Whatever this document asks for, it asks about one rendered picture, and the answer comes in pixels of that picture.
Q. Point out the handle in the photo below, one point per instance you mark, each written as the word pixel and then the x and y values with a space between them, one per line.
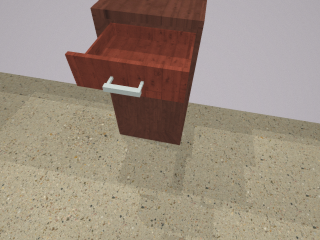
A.
pixel 123 90

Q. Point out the drawer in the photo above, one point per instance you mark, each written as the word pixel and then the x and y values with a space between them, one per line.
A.
pixel 161 58

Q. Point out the cabinet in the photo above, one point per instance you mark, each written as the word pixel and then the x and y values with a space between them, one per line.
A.
pixel 144 117

